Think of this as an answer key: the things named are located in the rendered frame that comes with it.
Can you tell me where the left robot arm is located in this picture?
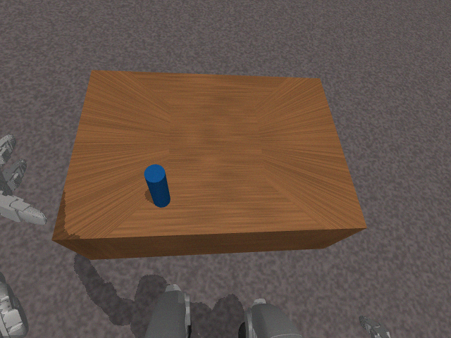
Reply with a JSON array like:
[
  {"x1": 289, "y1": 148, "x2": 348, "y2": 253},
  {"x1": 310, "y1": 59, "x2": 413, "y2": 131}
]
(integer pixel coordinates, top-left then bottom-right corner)
[{"x1": 0, "y1": 272, "x2": 29, "y2": 338}]

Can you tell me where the left robot hand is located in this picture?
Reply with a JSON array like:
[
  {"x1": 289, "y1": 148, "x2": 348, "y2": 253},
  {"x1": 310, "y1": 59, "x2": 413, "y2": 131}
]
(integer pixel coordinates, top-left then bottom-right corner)
[{"x1": 0, "y1": 134, "x2": 47, "y2": 225}]

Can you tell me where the right robot hand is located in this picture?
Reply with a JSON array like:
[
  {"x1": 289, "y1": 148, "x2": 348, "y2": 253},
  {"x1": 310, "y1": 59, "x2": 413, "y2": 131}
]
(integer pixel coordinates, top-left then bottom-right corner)
[{"x1": 359, "y1": 315, "x2": 390, "y2": 338}]

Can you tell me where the can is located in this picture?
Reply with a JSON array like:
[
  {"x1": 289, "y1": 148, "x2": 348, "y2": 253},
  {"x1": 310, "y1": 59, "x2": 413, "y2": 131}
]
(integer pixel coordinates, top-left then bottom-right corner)
[{"x1": 144, "y1": 164, "x2": 171, "y2": 208}]

